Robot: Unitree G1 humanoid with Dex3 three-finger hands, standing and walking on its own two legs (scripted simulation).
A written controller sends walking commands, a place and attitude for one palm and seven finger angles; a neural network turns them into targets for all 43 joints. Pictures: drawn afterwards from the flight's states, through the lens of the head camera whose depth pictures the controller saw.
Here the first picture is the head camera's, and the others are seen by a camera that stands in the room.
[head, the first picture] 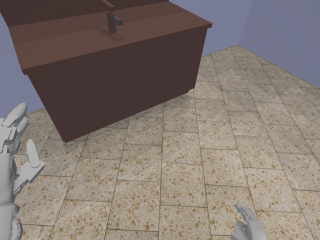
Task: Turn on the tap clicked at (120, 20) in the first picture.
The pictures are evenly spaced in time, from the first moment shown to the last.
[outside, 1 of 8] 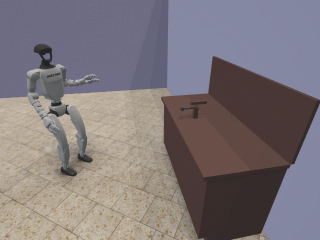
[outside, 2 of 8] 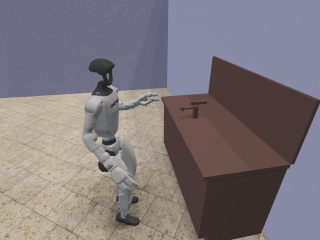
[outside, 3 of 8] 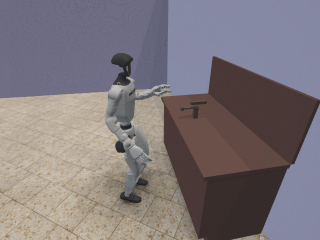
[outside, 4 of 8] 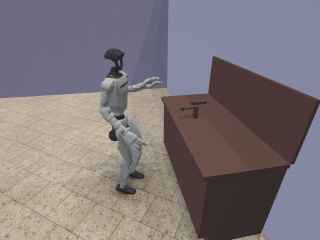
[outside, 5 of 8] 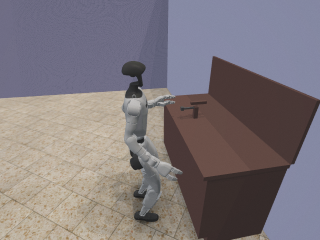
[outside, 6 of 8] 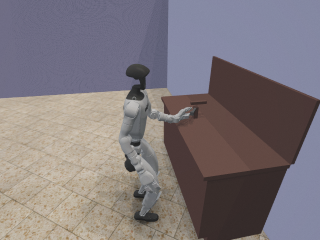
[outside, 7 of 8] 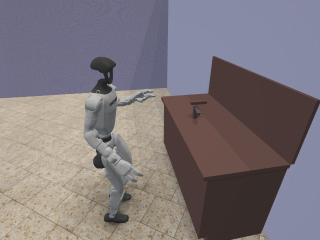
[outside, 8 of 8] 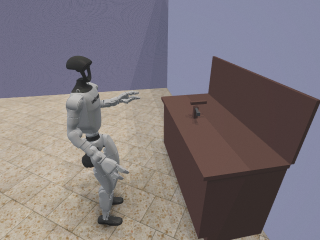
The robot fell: no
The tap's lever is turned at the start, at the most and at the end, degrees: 0 78 78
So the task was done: yes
